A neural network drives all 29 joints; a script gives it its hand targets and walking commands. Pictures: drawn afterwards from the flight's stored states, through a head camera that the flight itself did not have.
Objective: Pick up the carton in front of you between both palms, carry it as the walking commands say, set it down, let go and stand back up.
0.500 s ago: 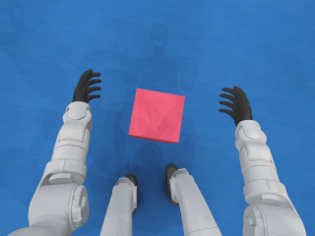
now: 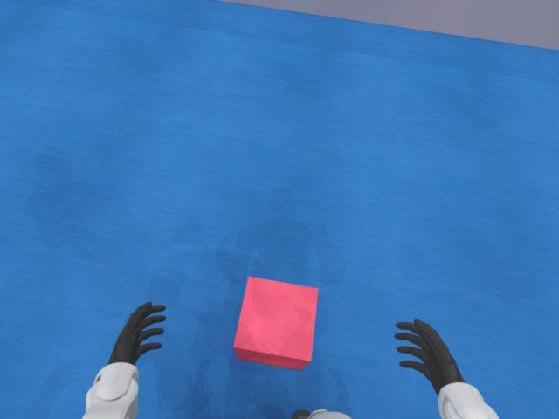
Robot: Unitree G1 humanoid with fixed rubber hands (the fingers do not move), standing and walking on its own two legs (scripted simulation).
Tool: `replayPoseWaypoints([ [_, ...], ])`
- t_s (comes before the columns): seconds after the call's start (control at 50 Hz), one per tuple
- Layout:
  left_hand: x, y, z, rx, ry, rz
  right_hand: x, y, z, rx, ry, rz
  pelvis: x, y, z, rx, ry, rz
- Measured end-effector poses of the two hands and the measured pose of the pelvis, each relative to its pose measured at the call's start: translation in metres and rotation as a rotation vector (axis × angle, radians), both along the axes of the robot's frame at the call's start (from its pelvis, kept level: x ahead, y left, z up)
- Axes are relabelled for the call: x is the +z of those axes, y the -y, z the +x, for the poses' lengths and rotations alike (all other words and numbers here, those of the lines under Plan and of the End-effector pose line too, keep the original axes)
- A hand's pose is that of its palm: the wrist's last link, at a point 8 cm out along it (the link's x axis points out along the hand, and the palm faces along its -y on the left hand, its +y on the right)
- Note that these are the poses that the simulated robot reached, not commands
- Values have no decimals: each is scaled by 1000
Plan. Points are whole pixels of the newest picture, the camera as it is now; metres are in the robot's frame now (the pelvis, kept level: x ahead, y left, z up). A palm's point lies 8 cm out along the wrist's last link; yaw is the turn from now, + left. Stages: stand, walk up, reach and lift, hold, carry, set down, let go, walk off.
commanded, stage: let go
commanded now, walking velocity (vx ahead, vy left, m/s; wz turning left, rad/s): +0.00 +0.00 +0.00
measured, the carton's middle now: (275, 325) +0.37 -0.03 -0.64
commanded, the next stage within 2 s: stand in 0.60 s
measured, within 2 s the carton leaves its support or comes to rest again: neither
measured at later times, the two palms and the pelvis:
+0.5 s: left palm (88, 416) +0.15 +0.24 -0.06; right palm (443, 381) +0.16 -0.22 -0.05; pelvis -0.01 +0.01 +0.01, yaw +0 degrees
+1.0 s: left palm out of the picture +0.10 +0.28 -0.07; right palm (474, 411) +0.12 -0.28 -0.09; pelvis -0.01 -0.01 +0.00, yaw +1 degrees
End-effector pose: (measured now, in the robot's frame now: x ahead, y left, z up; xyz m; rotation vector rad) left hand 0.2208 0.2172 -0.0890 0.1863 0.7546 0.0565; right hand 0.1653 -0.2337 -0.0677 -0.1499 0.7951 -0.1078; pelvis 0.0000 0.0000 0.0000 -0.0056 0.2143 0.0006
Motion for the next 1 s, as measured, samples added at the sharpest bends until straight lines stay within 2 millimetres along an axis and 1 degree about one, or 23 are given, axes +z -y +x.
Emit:
replayPoseWaypoints([
  [0.1, 17, -16, -27, 6, -7, 3, 8, -8, -8, 14, 2, 3, 7, -9, 4, -6, 100, -5],
  [0.22, 30, -32, -55, 22, -26, 5, 10, -18, -3, 39, 11, 8, 10, -17, 3, -5, 195, -5],
  [0.3, 34, -36, -65, 29, -35, 0, 10, -22, -1, 50, 11, 6, 10, -19, 0, 0, 242, -4],
  [0.38, 34, -34, -67, 27, -38, -6, 11, -21, -3, 53, 2, 1, 9, -18, -3, 3, 275, -3],
  [0.52, 28, -26, -70, 37, -28, -2, 17, -8, -6, 23, -11, -50, 6, -12, -6, -7, 302, -3],
  [0.62, 27, -20, -72, 40, -25, 10, 15, -1, -8, 15, -7, -56, 5, -6, -9, -6, 300, -1],
  [0.7, 21, -39, -84, 89, -55, 87, 5, 16, -11, 1, 22, -80, 3, -3, -9, 1, 270, 1],
  [0.76, 21, -54, -95, 124, -78, 133, -3, 28, -18, -8, 8, -96, 2, 0, -8, 5, 258, 2],
  [0.82, 21, -64, -105, 147, -100, 166, -11, 36, -26, -11, -24, -108, 2, 2, -8, 10, 252, 4],
  [0.9, 20, -67, -113, 162, -125, 186, -20, 41, -35, -13, -67, -116, 3, 4, -7, 15, 249, 6],
  [1.0, 15, -61, -119, 165, -152, 180, -27, 44, -45, -14, -109, -119, 3, 8, -7, 18, 249, 9],
])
